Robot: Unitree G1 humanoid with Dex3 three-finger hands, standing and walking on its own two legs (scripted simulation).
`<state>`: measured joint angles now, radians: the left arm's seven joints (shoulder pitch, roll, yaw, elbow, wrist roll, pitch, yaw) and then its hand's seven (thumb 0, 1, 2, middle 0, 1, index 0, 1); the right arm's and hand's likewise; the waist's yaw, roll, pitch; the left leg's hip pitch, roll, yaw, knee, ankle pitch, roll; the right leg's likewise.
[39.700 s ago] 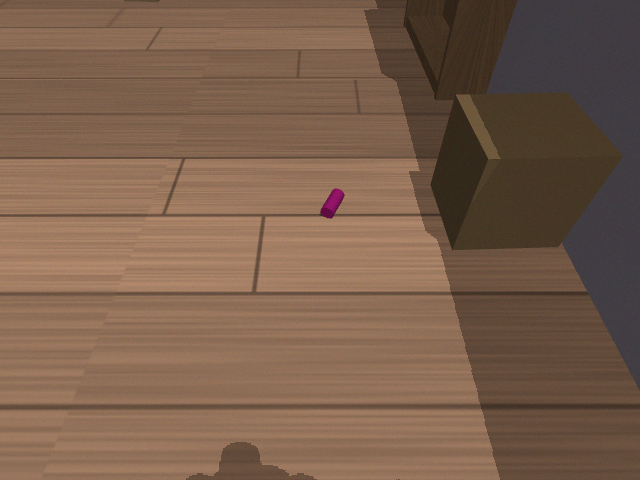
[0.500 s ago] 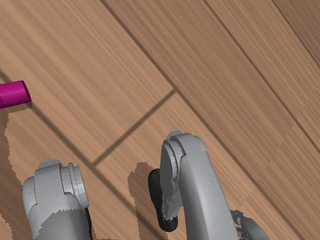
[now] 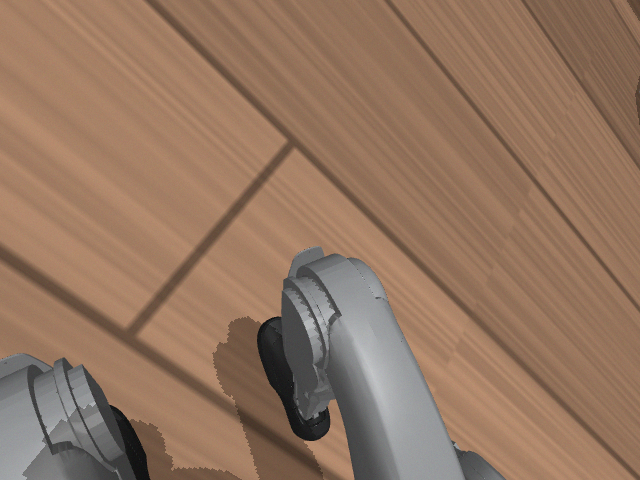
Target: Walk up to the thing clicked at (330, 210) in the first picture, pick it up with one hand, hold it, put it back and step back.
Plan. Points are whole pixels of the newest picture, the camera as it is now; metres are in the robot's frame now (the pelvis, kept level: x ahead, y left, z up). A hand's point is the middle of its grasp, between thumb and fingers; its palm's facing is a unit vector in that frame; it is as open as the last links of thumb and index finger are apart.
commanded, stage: rest palm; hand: left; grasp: from above
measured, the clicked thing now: out of the picture +0.49 +0.34 -0.27
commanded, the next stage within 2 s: close in 1.04 s
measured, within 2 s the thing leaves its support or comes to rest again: neither
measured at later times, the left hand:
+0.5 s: hand out of the picture +0.46 +0.33 -0.24, palm faces -0.45 -0.17 -0.87, open 14.3 cm
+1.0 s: hand out of the picture +0.47 +0.32 -0.26, palm faces -0.45 -0.16 -0.88, open 14.1 cm
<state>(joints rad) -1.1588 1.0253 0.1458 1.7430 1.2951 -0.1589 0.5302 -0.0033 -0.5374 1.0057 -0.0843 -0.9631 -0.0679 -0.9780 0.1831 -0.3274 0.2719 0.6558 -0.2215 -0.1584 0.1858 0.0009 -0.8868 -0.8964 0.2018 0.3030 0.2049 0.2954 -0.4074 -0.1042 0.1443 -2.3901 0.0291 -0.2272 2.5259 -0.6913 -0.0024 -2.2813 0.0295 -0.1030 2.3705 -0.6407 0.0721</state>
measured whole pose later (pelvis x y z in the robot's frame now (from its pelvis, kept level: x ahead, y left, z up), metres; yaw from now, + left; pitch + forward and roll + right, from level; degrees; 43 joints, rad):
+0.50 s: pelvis +0.01 +0.00 +0.00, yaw -1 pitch +30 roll -14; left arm -1.12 1.04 0.14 1.72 1.29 -0.20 0.53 0.00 -0.53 1.00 -0.09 -0.96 -0.07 -0.98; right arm 0.12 -0.34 0.28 0.64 -0.25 -0.19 0.24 0.00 -0.90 -0.90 0.20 0.30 0.20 0.30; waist -0.38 -0.13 0.16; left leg -2.36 0.02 -0.26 2.55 -0.73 -0.01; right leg -2.24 0.03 -0.13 2.37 -0.67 0.07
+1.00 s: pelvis +0.00 +0.01 +0.00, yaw -2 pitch +29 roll -15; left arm -1.14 1.08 0.14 1.77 1.28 -0.16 0.59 0.00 -0.50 0.98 -0.10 -0.98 -0.08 -0.99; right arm 0.13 -0.36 0.32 0.64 -0.26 -0.23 0.25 0.00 -0.90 -0.90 0.20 0.30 0.20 0.30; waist -0.42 -0.15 0.20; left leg -2.36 0.03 -0.28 2.56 -0.73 -0.01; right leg -2.24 0.04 -0.14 2.36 -0.66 0.08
